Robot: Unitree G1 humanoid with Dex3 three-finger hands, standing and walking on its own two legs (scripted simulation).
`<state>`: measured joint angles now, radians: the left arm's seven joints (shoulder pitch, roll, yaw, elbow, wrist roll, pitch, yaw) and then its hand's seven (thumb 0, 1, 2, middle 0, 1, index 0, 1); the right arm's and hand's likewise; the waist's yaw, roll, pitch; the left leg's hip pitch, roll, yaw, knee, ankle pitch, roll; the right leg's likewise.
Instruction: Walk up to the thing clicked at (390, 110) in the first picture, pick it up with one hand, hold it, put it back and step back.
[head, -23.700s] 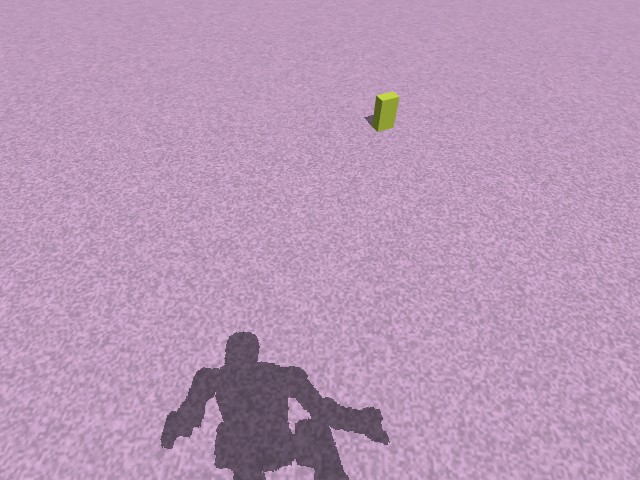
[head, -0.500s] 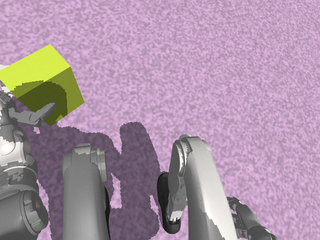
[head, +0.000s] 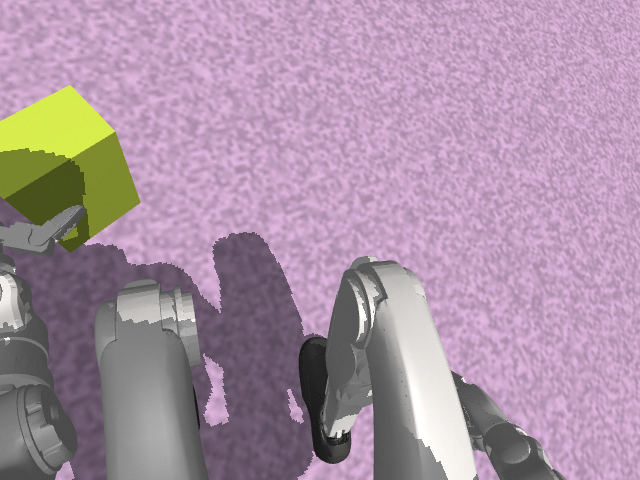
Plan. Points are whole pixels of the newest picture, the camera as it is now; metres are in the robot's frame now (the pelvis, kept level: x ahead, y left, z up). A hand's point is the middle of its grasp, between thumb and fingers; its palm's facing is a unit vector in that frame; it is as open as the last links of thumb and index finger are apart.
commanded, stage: lower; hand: left
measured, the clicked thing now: (70, 181) +0.45 +0.25 -0.09
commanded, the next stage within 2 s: loosen in 1.72 s
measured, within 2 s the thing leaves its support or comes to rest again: rests again in 1.52 s
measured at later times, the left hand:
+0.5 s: hand (43, 203) +0.44 +0.29 -0.14, palm faces +0.40 -0.92 +0.01, open 10.4 cm
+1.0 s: hand (54, 209) +0.44 +0.29 -0.17, palm faces +0.40 -0.92 +0.01, open 10.4 cm
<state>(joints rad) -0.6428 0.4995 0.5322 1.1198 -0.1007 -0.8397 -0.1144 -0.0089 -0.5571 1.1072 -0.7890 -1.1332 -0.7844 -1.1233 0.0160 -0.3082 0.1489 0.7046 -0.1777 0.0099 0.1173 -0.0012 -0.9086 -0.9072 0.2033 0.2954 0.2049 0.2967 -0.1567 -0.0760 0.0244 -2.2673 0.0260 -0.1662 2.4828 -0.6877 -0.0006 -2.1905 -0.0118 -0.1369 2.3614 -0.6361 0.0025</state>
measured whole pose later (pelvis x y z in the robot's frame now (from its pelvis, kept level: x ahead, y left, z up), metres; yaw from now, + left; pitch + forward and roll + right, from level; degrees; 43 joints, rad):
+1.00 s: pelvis -0.01 +0.01 -0.03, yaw -5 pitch +16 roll -15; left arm -0.65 0.75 0.59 1.37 -0.09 -1.05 0.00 -0.01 -0.61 1.15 -0.81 -1.16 -0.80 -1.15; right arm -0.12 -0.36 0.40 0.61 -0.31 0.02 0.15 0.00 -0.92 -0.91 0.20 0.30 0.21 0.30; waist -0.24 -0.22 0.24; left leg -2.25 0.03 -0.30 2.63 -0.70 0.01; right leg -2.12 0.03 -0.24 2.40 -0.59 0.04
